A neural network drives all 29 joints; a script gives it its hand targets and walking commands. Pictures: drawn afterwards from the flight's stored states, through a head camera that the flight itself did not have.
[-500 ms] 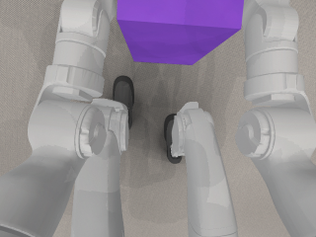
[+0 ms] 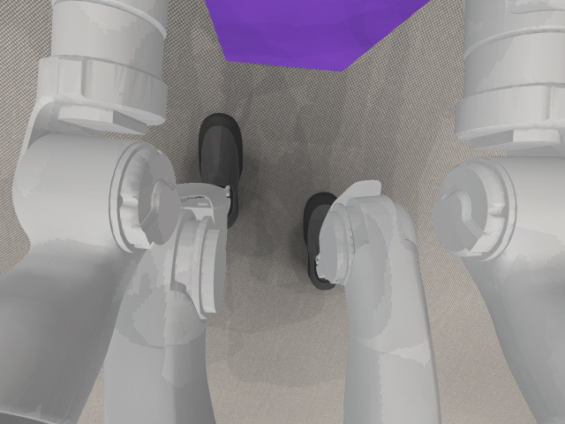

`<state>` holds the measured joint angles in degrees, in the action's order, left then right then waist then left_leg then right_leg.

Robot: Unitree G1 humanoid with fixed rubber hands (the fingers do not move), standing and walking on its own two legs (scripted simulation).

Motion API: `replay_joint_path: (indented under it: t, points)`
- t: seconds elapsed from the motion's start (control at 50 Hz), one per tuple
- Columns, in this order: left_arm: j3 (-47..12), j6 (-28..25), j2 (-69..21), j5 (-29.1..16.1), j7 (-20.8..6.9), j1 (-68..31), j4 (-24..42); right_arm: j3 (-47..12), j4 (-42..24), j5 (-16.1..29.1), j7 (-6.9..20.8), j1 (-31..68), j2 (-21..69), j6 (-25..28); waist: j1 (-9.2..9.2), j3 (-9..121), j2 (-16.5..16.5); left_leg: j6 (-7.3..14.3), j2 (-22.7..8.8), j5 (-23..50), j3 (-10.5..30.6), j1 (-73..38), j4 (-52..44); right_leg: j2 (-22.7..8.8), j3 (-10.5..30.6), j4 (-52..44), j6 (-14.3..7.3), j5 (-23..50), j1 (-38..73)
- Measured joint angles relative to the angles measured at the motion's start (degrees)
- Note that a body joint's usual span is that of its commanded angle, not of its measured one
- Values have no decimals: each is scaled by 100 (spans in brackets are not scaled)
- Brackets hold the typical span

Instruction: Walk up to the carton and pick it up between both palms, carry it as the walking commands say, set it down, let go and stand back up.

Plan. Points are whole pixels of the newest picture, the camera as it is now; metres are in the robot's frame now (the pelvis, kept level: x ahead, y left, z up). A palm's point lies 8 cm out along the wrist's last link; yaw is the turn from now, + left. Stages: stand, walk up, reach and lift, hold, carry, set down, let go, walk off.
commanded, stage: set down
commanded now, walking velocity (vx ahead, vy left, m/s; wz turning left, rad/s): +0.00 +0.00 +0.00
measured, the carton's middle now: out of the picture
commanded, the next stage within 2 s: none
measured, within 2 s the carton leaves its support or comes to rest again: neither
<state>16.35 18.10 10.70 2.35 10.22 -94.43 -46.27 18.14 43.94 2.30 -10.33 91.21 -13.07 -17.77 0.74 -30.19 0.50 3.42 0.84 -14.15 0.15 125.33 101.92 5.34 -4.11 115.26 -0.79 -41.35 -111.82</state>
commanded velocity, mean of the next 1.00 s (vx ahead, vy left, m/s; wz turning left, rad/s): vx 0.00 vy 0.00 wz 0.00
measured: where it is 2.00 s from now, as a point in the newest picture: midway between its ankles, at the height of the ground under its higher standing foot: (274, 225)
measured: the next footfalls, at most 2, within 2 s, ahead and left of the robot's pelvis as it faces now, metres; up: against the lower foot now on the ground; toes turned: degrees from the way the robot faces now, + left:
none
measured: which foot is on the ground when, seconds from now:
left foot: down 0.00-1.00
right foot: down 0.00-1.00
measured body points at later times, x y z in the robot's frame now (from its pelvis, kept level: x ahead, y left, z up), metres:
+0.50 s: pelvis +0.01 -0.01 -0.01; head +0.41 +0.02 +0.16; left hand +0.61 +0.14 -0.20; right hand +0.62 -0.13 -0.19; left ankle +0.20 +0.10 -0.41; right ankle +0.07 -0.11 -0.41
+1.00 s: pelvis +0.02 -0.01 -0.01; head +0.43 +0.01 +0.15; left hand +0.62 +0.14 -0.21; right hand +0.63 -0.13 -0.20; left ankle +0.20 +0.10 -0.41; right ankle +0.07 -0.11 -0.41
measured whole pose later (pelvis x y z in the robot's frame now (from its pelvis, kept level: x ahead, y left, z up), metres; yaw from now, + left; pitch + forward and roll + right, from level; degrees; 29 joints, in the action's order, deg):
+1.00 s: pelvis +0.02 -0.01 -0.01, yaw +0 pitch +40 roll -3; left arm 29.5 11.6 10.7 10.3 -0.3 -97.3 -47.7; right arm 24.4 44.4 -6.0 1.4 94.9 -12.0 -13.3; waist 0.7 -29.9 0.5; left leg 3.4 -0.3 -18.3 0.0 128.6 106.3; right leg 6.8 -3.9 119.1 -2.3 -44.7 -114.9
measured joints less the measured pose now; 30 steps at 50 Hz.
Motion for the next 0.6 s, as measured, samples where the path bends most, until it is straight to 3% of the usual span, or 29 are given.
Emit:
replay_joint_path:
  t: [0.1, 0.22, 0.3, 0.6]
  points:
    - [112, -26, 2, 146, -108, -143, -102, 37, 37, -184, 121, 98, -42, -9, 0, 14, 0, 0, -15, -3, -13, 125, 129, 8, 0, 159, 0, -27, -128]
    - [470, -108, 2, 412, -334, -263, -141, 258, 48, -402, 651, 236, -67, -8, 0, 21, 0, 0, -47, -14, -18, 251, 223, 41, 0, 277, -36, -30, -280]
    - [603, -164, 1, 447, -388, -268, -142, 297, 48, -469, 817, 275, -67, -8, 0, 26, 0, 0, -67, -59, -18, 270, 264, 63, 0, 318, -66, -58, -308]
    - [971, -446, 1, 551, -696, -292, -141, 346, 47, -591, 1022, 361, -61, 168, 0, 30, 0, 0, -82, -255, -18, 294, 347, 98, 6, 358, -143, -217, -311]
